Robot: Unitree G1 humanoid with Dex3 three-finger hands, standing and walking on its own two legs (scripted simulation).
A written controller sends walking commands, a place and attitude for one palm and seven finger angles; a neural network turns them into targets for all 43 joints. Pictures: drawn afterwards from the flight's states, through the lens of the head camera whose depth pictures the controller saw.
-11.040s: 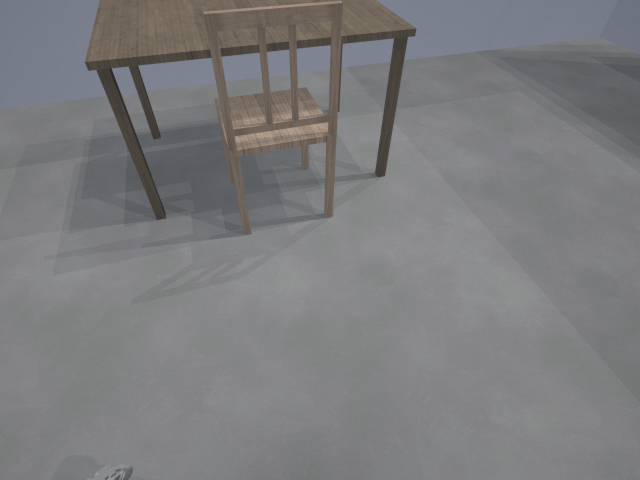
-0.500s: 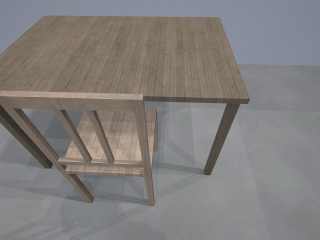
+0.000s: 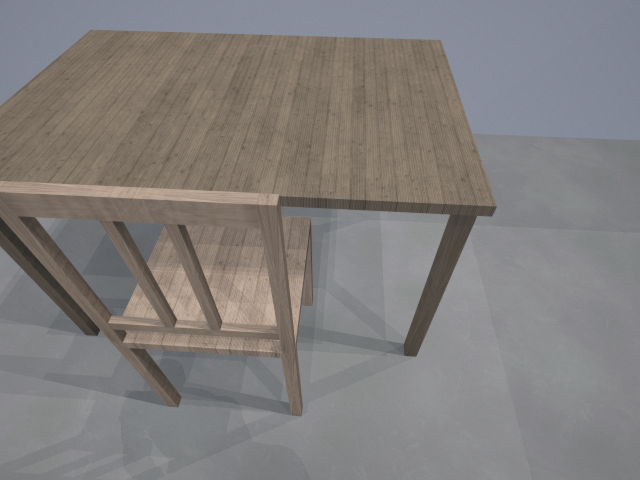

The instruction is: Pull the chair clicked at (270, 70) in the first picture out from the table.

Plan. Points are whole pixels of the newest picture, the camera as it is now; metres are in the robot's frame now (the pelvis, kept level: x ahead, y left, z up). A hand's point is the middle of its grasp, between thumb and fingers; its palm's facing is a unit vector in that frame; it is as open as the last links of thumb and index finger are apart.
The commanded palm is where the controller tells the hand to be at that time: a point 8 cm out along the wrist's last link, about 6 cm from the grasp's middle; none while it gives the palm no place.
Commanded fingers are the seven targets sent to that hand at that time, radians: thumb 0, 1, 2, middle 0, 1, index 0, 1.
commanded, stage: look again from close up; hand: left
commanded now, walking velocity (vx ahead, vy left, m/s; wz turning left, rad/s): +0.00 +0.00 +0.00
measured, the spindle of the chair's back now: (145, 278) +0.44 +0.35 -0.09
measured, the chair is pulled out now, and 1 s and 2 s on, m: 0.00 0.00 0.00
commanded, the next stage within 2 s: raise the hand toward the chair's back in 0.72 s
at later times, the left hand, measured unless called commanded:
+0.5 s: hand out of the picture -0.01 +0.17 -0.17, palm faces +0.03 -0.98 -0.18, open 7.4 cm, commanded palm none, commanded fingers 0.00 0.90 0.90 -0.20 -0.30 -0.20 -0.30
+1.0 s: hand (155, 468) +0.15 +0.21 -0.05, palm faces +0.22 -0.96 -0.19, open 7.5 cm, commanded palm +0.10 +0.23 -0.07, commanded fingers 0.00 0.67 0.80 -0.18 -0.26 -0.18 -0.26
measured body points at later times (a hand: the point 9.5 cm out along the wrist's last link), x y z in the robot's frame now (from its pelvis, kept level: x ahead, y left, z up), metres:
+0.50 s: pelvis +0.01 +0.01 +0.00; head +0.02 +0.00 +0.45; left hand -0.01 +0.22 -0.16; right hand -0.01 -0.20 -0.17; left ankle -0.04 +0.11 -0.74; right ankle -0.02 -0.06 -0.74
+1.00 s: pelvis -0.02 +0.02 -0.01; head -0.01 -0.01 +0.44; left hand +0.13 +0.26 -0.04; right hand +0.06 -0.23 -0.15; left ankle -0.04 +0.11 -0.74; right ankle -0.02 -0.06 -0.74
